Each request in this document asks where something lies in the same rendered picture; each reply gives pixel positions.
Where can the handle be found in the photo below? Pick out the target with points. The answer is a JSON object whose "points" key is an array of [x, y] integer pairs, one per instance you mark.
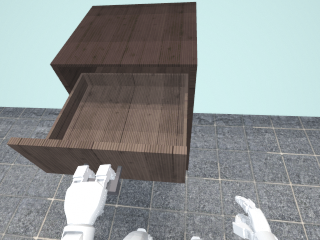
{"points": [[113, 186]]}

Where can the cabinet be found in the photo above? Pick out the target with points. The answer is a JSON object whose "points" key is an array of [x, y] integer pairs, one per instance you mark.
{"points": [[152, 38]]}

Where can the drawer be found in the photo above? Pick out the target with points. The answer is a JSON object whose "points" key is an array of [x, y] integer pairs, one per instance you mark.
{"points": [[134, 120]]}

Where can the left robot shin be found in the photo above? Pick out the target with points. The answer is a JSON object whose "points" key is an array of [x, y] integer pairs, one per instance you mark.
{"points": [[141, 229]]}

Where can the left robot forearm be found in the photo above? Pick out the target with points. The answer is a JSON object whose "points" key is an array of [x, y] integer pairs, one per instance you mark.
{"points": [[78, 231]]}

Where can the robot right hand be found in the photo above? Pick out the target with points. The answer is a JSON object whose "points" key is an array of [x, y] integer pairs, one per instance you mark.
{"points": [[246, 227]]}

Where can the right robot forearm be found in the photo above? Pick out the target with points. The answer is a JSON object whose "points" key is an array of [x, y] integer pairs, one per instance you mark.
{"points": [[264, 235]]}

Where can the robot left hand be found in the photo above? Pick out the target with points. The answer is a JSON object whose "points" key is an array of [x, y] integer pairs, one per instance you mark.
{"points": [[85, 200]]}

